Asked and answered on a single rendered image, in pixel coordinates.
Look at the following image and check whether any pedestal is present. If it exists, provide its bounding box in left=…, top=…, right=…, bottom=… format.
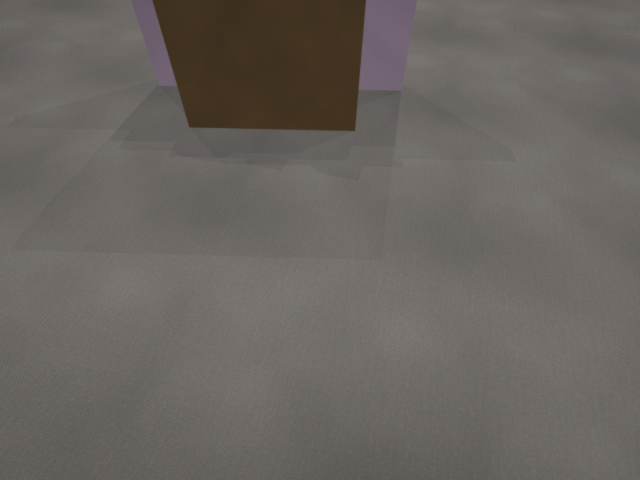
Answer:
left=152, top=0, right=366, bottom=131

